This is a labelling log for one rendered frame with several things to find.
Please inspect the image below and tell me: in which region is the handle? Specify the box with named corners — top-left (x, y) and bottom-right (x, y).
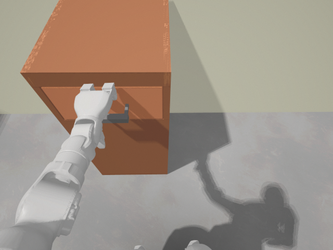
top-left (102, 104), bottom-right (129, 123)

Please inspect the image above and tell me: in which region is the robot left forearm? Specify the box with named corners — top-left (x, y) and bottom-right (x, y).
top-left (15, 116), bottom-right (103, 224)

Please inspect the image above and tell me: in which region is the drawer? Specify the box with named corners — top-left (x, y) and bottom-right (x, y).
top-left (41, 86), bottom-right (162, 119)

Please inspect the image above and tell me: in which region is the left robot hand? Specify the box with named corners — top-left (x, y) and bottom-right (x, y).
top-left (74, 83), bottom-right (117, 149)

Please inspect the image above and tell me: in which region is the robot right shin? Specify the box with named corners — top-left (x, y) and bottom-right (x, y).
top-left (187, 240), bottom-right (199, 248)

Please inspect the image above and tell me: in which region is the cabinet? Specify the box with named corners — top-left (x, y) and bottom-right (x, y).
top-left (20, 0), bottom-right (171, 175)

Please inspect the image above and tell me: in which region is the left robot upper arm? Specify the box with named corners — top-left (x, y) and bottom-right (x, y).
top-left (0, 180), bottom-right (82, 250)

